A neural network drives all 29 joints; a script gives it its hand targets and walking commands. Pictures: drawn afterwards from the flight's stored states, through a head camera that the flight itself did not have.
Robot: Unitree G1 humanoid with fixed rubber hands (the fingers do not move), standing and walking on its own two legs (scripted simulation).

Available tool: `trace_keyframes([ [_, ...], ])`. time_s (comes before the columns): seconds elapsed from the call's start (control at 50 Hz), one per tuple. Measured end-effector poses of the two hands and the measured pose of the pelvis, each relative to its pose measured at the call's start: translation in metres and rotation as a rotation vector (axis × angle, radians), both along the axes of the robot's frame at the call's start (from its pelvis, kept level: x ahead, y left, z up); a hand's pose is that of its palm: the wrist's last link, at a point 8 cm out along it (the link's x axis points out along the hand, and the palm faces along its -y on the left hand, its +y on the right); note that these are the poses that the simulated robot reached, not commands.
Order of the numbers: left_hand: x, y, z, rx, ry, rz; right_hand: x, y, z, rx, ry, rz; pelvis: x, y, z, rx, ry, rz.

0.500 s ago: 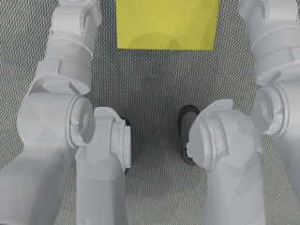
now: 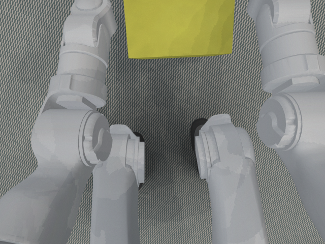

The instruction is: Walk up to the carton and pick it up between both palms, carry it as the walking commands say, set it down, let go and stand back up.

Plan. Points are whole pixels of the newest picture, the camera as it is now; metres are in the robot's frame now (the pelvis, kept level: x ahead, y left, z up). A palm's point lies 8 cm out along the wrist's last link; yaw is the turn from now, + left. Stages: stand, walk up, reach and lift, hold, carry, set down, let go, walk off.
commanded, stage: reach and lift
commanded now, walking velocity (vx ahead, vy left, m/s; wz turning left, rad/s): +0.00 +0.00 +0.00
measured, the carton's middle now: (176, 0) +0.56 -0.06 -0.23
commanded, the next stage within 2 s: none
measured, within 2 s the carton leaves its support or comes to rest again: neither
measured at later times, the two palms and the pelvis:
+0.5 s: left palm out of the picture +0.56 +0.08 -0.08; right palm out of the picture +0.55 -0.19 -0.08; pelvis +0.01 -0.01 +0.03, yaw +1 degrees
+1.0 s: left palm out of the picture +0.53 +0.08 -0.01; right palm out of the picture +0.52 -0.18 -0.01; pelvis +0.00 -0.01 +0.08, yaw +0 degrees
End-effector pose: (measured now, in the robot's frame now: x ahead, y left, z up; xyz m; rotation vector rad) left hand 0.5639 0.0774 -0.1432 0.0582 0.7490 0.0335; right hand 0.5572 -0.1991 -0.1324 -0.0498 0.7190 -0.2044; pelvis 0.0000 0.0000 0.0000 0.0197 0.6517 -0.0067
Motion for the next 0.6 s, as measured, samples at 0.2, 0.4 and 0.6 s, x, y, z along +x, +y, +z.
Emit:
trace_keyframes([
  [0.2,-0.005,0.001,0.009,0.021,-0.002,0.029,0.000,0.008,0.004,-0.037,0.002,-0.051,0.008,-0.006,0.009,0.021,0.055,-0.009],
  [0.4,-0.004,0.003,0.047,0.034,-0.038,0.071,-0.002,0.011,0.039,-0.012,-0.030,-0.044,0.008,-0.010,0.021,0.030,0.083,-0.012],
  [0.6,-0.016,0.005,0.080,0.018,-0.035,0.057,-0.017,0.009,0.071,0.011,-0.025,-0.032,0.004,-0.009,0.045,0.029,0.097,-0.018],
])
